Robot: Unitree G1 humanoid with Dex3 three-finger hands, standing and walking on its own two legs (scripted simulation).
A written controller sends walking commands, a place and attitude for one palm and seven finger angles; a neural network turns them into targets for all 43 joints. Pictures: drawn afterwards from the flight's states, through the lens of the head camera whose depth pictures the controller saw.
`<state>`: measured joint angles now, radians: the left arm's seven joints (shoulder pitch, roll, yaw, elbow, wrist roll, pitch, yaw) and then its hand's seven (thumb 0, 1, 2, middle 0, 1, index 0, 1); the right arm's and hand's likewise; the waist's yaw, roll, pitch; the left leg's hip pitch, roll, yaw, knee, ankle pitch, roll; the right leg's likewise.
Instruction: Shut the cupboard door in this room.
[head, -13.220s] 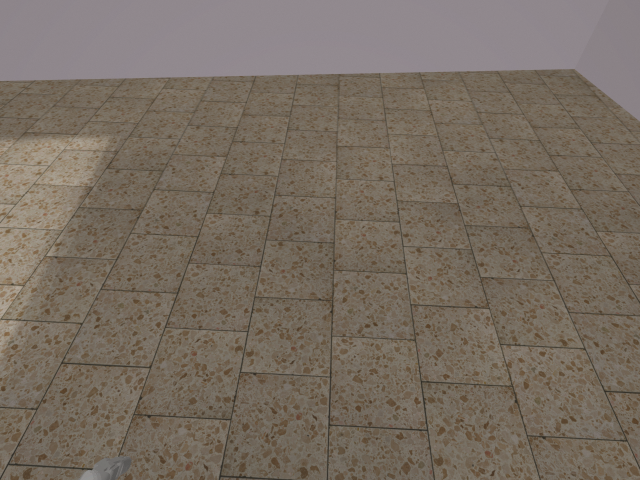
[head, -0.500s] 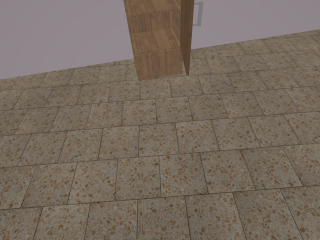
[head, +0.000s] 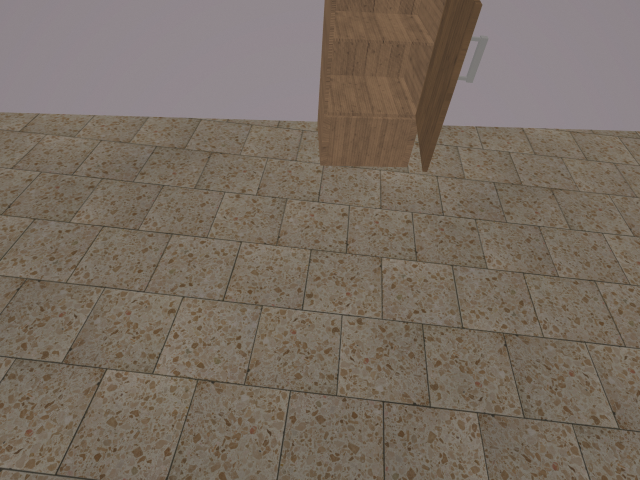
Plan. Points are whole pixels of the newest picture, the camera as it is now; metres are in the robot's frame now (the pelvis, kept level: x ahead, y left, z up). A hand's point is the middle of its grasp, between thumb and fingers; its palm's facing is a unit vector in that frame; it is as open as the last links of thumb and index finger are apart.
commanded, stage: stand and wait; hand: left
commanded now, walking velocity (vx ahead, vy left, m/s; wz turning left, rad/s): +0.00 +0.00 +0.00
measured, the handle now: (470, 59) +1.35 -0.38 -0.03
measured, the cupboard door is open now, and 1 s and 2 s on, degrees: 82 82 82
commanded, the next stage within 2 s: turn or walk to find it in 0.20 s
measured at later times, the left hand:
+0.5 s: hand out of the picture +0.00 +0.15 -0.18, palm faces +0.10 -0.97 -0.21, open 7.3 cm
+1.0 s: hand out of the picture -0.04 +0.15 -0.17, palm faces +0.21 -0.95 -0.24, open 7.3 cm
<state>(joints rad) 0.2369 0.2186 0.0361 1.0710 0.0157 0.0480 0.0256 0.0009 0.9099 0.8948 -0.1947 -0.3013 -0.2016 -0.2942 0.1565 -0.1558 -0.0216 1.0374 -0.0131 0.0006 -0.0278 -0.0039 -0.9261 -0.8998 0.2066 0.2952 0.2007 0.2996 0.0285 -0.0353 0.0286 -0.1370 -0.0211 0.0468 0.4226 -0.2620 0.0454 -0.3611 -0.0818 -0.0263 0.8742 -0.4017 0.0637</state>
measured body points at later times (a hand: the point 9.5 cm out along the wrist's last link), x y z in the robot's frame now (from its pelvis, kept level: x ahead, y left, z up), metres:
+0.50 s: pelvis -0.03 -0.03 -0.01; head -0.01 -0.03 +0.44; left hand +0.00 +0.20 -0.17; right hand -0.04 -0.26 -0.17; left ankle -0.02 +0.09 -0.74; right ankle -0.01 -0.14 -0.74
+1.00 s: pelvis -0.04 -0.04 -0.01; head -0.03 -0.06 +0.44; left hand -0.05 +0.20 -0.15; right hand +0.03 -0.27 -0.17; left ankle -0.04 +0.08 -0.73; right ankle -0.04 -0.16 -0.74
